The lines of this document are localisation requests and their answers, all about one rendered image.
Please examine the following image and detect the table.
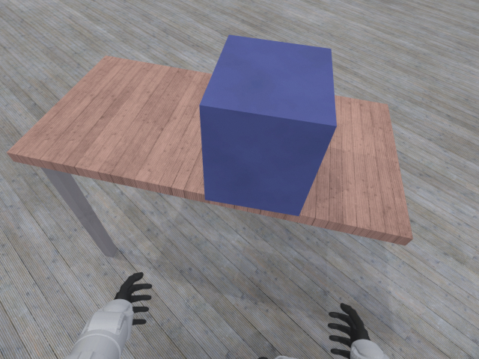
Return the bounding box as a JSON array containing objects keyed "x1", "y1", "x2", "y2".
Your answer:
[{"x1": 7, "y1": 55, "x2": 413, "y2": 258}]

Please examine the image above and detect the right robot forearm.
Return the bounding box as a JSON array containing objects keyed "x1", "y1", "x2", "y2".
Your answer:
[{"x1": 350, "y1": 340, "x2": 390, "y2": 359}]

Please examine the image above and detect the carton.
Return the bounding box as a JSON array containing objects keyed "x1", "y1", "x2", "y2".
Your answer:
[{"x1": 199, "y1": 35, "x2": 337, "y2": 216}]

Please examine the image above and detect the robot left hand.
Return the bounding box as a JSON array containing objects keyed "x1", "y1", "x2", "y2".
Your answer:
[{"x1": 115, "y1": 272, "x2": 152, "y2": 325}]

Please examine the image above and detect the robot right hand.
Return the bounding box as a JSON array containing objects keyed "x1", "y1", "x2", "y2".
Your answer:
[{"x1": 328, "y1": 303, "x2": 370, "y2": 359}]

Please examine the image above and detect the left robot forearm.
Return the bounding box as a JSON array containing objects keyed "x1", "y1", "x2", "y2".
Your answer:
[{"x1": 64, "y1": 299, "x2": 134, "y2": 359}]

